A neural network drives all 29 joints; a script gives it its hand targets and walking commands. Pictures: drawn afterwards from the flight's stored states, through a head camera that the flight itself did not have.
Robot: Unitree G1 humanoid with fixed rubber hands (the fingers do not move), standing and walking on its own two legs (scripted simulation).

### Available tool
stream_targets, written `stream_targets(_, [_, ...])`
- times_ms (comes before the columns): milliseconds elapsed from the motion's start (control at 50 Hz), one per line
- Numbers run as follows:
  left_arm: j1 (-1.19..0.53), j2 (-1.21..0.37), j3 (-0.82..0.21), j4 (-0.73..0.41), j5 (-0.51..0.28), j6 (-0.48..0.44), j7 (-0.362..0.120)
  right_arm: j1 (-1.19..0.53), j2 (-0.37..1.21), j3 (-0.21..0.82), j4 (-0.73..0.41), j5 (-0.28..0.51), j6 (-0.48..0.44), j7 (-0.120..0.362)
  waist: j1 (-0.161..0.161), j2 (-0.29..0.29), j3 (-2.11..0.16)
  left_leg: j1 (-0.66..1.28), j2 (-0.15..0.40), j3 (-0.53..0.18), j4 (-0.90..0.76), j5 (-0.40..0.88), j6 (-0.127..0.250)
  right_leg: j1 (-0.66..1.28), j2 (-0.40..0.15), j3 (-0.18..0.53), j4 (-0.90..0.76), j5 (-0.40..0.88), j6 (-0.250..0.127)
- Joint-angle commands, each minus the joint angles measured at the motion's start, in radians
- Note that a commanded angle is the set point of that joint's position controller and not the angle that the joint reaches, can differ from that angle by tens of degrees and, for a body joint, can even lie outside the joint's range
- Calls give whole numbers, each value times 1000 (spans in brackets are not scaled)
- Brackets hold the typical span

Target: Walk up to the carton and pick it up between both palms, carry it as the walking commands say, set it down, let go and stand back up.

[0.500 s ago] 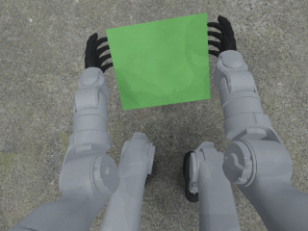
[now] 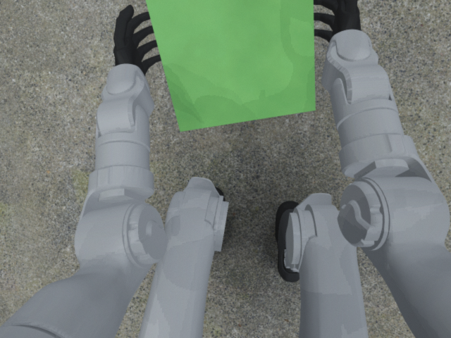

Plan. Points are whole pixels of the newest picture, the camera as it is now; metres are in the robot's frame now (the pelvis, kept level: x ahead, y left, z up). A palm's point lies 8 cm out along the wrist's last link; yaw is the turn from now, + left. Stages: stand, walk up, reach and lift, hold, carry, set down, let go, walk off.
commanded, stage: set down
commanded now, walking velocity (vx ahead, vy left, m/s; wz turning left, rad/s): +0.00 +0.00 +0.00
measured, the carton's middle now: (236, 52) +0.54 +0.07 -0.23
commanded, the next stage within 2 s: none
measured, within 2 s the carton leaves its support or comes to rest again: neither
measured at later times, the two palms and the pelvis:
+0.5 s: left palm (144, 65) +0.50 +0.23 -0.20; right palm (328, 36) +0.57 -0.08 -0.19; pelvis +0.00 +0.00 -0.04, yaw +0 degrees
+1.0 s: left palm (144, 64) +0.50 +0.23 -0.20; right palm (329, 35) +0.57 -0.08 -0.20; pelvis +0.00 +0.00 -0.05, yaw +0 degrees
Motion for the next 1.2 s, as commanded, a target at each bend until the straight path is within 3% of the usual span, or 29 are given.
stream_targets(0, [-704, -791, -513, -39, -144, -37, -284, -522, 974, 394, -4, 128, -24, 268, 69, -63, -1141, 629, -66, 95, -110, 312, -3, 593, 66, -46, -135, 244, 9])
stream_targets(320, [-817, -707, -525, -18, -199, -78, -275, -630, 877, 438, 19, 197, -61, 269, 86, -64, -1037, 586, -52, 93, 1, 316, -1, 540, 54, -49, -7, 244, 4])
stream_targets(380, [-826, -692, -514, 5, -209, -88, -276, -642, 853, 429, 27, 196, -68, 270, 72, -75, -957, 575, -49, 85, 18, 315, 2, 493, 53, -52, 7, 235, 2])
stream_targets(480, [-782, -687, -478, 59, -180, -85, -285, -581, 836, 383, 98, 172, -69, 285, 66, -59, -833, 551, -48, 74, 31, 314, 7, 430, 54, -45, 15, 229, -7])
stream_targets(1180, [-625, -584, -325, 222, -67, -64, -323, -441, 703, 256, 230, 66, -51, 306, 44, -65, -523, 388, -46, 60, 62, 201, 21, 350, 37, -3, 17, 161, -22])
